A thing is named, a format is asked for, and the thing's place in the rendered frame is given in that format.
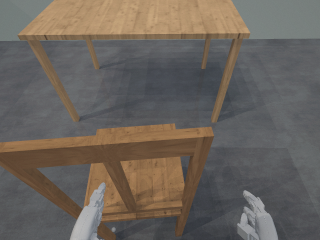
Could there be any chair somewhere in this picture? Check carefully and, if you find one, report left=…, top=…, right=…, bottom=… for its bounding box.
left=0, top=123, right=214, bottom=240

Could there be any table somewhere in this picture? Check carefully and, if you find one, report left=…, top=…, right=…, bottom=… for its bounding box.
left=17, top=0, right=251, bottom=123

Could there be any left robot hand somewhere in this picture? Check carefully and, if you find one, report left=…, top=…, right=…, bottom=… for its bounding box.
left=70, top=182, right=106, bottom=240

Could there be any right robot hand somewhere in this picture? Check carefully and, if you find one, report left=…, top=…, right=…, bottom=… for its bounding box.
left=237, top=190, right=278, bottom=240

